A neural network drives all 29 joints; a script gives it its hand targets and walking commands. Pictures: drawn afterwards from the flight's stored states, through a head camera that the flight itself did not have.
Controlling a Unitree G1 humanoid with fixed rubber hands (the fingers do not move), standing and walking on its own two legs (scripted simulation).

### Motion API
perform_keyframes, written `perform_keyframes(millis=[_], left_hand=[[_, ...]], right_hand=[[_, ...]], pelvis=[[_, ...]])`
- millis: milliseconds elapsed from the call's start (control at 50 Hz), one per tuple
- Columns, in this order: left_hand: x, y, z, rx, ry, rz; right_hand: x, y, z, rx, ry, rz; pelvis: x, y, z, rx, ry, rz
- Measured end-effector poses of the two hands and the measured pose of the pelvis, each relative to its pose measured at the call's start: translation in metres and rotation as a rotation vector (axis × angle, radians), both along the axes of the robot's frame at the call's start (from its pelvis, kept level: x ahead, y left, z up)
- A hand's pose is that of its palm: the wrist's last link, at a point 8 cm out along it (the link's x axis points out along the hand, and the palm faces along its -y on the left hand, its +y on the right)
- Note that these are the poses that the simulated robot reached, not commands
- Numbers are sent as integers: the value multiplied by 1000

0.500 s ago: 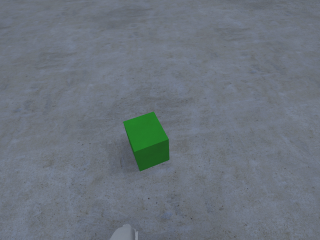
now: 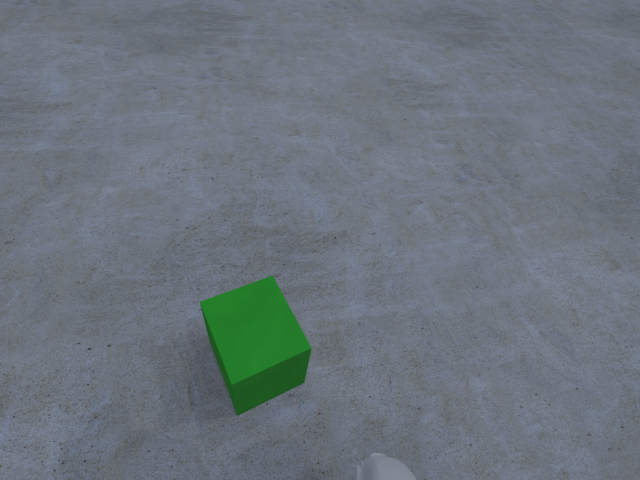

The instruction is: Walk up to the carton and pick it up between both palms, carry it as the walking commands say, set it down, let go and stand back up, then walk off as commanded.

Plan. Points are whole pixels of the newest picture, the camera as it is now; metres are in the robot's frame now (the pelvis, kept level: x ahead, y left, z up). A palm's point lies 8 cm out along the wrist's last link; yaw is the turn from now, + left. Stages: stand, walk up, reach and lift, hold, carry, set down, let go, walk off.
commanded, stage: walk up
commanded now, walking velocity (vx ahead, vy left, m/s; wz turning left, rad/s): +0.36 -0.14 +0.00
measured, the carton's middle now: (255, 344) +0.60 +0.11 -0.65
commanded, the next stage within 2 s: none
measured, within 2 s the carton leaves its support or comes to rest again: neither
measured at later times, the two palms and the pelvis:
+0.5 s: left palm out of the picture +0.13 +0.20 -0.12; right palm (492, 440) +0.21 -0.29 -0.16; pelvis +0.16 -0.05 +0.00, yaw +1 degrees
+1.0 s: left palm (135, 455) +0.20 +0.23 -0.15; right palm (447, 420) +0.24 -0.22 -0.14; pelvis +0.21 +0.00 -0.01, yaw +0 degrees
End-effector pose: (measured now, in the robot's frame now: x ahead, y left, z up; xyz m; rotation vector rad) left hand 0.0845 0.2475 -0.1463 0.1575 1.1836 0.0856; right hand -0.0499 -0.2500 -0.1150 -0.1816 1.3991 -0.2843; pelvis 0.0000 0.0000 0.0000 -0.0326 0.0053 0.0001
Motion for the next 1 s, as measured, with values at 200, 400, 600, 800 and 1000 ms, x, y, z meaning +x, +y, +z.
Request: perform_keyframes(millis=[200,400,600,800,1000], left_hand=[[141,-69,5,-6,-131,-90],[86,-54,25,144,60,101],[39,-49,15,79,247,177],[95,-33,-14,-23,193,139],[115,-13,-6,26,201,106]], right_hand=[[36,-16,-31,93,126,-85],[200,-53,-50,131,-29,66],[302,-19,-35,120,-164,138],[306,20,-23,70,-148,124],[286,27,-29,85,-104,59]], pelvis=[[86,-42,-17,40,-5,0],[140,-60,-7,78,-12,20],[175,-36,-3,58,-10,9],[197,-5,-8,34,-16,7],[209,4,-5,37,-15,-1]])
